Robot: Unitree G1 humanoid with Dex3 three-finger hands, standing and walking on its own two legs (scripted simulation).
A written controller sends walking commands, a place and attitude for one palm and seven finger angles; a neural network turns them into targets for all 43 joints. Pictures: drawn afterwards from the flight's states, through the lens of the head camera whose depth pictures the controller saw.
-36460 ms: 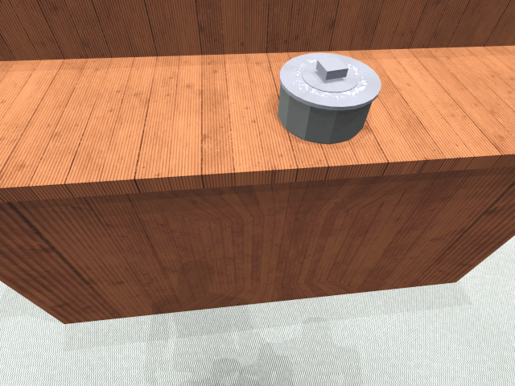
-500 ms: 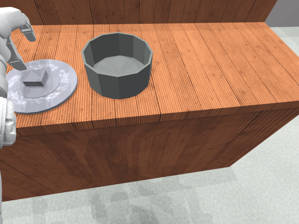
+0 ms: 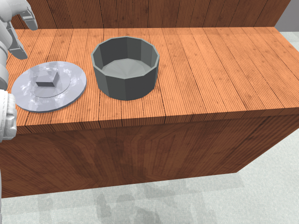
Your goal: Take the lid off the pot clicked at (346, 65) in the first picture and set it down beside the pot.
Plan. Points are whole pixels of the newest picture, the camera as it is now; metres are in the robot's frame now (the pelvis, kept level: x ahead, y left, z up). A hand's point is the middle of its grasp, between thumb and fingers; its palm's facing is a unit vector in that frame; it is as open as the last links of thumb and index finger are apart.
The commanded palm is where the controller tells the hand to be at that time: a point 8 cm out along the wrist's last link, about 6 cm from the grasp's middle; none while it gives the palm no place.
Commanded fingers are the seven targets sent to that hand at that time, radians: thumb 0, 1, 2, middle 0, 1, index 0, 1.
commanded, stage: raise the empty hand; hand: left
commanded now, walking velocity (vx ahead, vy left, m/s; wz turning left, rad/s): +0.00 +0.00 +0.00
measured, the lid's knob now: (47, 78) +0.52 +0.27 +0.08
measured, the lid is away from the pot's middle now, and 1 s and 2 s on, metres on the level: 0.23 0.23 0.23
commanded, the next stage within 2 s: draw the hand back to the body in 0.14 s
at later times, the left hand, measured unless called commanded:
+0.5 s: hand (12, 34) +0.49 +0.28 +0.24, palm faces -0.28 -0.09 -0.96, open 11.1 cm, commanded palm +0.47 +0.27 +0.30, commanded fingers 0.00 -0.08 0.80 -0.42 -0.73 -0.42 -0.73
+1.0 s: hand (24, 29) +0.44 +0.21 +0.28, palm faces +0.25 -0.92 -0.31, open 10.9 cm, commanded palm +0.38 +0.27 +0.29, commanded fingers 0.00 0.14 0.82 -0.37 -0.64 -0.37 -0.64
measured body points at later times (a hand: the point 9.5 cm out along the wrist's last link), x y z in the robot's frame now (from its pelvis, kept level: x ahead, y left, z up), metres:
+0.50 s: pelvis +0.00 +0.00 +0.00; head +0.06 +0.01 +0.45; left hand +0.50 +0.28 +0.29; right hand +0.02 -0.28 -0.12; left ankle +0.03 +0.04 -0.72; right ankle -0.04 -0.12 -0.72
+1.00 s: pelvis -0.01 -0.01 +0.02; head +0.01 +0.01 +0.47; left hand +0.42 +0.26 +0.30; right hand +0.12 -0.25 -0.08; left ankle +0.02 +0.04 -0.72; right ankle -0.04 -0.12 -0.72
